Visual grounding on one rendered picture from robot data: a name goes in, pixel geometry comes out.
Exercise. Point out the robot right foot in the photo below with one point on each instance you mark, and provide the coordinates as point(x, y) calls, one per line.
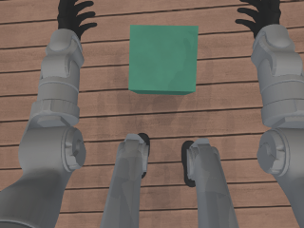
point(186, 145)

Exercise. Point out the robot left foot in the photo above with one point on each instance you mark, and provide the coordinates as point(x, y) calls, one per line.
point(147, 142)

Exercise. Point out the robot left forearm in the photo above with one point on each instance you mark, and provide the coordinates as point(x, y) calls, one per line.
point(59, 83)

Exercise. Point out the robot right forearm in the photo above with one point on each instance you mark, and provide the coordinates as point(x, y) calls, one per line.
point(280, 77)

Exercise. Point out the carton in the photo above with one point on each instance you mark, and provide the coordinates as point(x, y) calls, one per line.
point(163, 59)

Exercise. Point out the robot foot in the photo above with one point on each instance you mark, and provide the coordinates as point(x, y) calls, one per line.
point(186, 145)
point(147, 142)

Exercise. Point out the right robot hand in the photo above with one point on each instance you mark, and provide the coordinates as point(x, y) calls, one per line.
point(268, 14)

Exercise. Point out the left robot upper arm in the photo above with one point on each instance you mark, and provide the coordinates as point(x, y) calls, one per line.
point(48, 157)

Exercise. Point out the right robot upper arm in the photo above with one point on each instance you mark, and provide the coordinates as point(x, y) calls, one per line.
point(281, 153)

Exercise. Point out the left robot hand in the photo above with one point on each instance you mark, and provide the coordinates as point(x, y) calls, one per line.
point(68, 18)

